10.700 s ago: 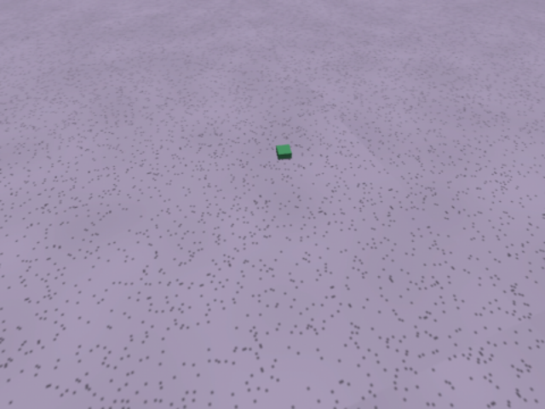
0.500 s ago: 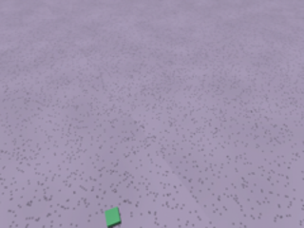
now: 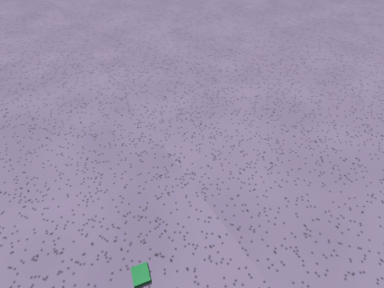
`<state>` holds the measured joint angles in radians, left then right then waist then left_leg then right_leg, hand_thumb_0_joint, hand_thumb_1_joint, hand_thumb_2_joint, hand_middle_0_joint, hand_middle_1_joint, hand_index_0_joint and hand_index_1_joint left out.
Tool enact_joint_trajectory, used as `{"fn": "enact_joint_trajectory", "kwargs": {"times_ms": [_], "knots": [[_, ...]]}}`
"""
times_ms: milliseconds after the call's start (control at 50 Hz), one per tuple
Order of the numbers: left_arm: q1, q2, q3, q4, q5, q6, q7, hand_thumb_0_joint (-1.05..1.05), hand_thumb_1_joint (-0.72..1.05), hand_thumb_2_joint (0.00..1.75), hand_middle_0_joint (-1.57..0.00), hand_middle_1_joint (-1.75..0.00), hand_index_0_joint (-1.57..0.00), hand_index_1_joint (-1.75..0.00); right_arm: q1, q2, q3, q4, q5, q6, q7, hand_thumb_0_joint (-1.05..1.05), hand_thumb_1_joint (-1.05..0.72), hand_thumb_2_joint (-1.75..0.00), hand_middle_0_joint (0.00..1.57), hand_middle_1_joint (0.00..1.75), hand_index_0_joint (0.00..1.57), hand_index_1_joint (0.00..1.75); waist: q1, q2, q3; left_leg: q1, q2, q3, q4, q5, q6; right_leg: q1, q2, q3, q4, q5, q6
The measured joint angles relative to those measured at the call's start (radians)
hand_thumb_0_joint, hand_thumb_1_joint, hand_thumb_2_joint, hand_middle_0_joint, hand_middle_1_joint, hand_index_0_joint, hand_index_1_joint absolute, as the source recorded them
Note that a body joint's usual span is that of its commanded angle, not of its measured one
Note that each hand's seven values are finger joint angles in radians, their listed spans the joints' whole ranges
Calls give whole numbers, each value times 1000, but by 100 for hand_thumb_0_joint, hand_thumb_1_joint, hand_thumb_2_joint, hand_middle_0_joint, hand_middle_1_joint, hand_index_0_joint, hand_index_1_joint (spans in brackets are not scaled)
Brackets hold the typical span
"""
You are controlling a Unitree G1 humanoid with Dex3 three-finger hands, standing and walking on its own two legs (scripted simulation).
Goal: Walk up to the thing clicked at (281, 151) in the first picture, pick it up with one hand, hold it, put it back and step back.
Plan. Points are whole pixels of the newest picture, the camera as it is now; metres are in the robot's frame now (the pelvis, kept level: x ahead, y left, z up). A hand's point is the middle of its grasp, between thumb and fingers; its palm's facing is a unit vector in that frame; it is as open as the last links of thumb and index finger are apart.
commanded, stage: stand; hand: left
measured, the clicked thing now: (141, 274) +0.37 +0.27 -0.77
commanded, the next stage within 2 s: walk up in 0.04 s
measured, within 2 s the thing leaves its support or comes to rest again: neither
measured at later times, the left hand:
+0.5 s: hand out of the picture +0.05 +0.27 -0.16, palm faces -0.02 -0.93 -0.36, open 7.4 cm
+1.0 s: hand out of the picture +0.05 +0.27 -0.16, palm faces -0.01 -0.93 -0.36, open 7.4 cm
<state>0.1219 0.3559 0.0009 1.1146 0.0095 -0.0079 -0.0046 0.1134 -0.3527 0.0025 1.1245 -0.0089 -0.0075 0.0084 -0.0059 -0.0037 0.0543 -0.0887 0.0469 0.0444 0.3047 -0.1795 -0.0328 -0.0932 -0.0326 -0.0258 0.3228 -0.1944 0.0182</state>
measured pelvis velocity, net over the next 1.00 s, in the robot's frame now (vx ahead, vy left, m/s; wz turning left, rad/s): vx -0.04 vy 0.01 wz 0.00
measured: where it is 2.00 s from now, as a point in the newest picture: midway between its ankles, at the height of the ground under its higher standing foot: outside the picture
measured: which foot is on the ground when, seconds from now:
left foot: down 0.00-1.00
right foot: down 0.00-1.00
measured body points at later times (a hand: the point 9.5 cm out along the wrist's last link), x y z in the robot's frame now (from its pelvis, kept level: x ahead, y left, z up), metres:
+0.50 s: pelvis -0.04 +0.01 -0.01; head -0.01 +0.01 +0.44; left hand +0.05 +0.32 -0.14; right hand +0.04 -0.30 -0.14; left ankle -0.01 +0.14 -0.75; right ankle -0.01 -0.13 -0.75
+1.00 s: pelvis -0.04 +0.01 -0.01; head -0.01 +0.01 +0.44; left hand +0.05 +0.32 -0.14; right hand +0.05 -0.30 -0.14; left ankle -0.01 +0.14 -0.75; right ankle -0.01 -0.13 -0.75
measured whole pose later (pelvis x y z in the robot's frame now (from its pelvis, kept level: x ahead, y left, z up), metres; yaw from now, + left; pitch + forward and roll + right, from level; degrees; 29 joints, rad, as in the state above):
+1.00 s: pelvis -0.04 +0.01 -0.01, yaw +0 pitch -2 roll +0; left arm 0.11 0.37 0.04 1.03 0.01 0.02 -0.01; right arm 0.11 -0.36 -0.03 1.03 0.00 0.03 0.03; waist 0.00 -0.01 0.10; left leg -0.23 0.03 0.04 0.47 -0.21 -0.01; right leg -0.24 -0.05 -0.02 0.49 -0.22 0.02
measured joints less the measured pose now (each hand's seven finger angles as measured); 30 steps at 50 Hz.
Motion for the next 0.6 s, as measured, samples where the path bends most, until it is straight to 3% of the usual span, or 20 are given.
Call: {"fn": "enact_joint_trajectory", "kwargs": {"times_ms": [180, 600], "knots": [[-25, 5, 22, -29, -5, 12, 5, 1, 90, 90, -20, -30, -20, -30, -18, -8, -26, -32, 17, 24, 6, 0, -91, -90, 20, 30, 20, 30, -1, 4, 38, -42, -1, -2, 55, -9, 5, -40, -3, 1, 50, -7, 0], [-5, 11, 42, -67, 10, 30, -7, 1, 90, 90, -20, -30, -20, -30, 8, -4, -46, -72, -1, 46, 25, 1, -91, -90, 20, 30, 20, 30, -2, -4, 55, -130, -12, -3, 144, -12, 19, -128, -16, 6, 143, -12, 3]]}}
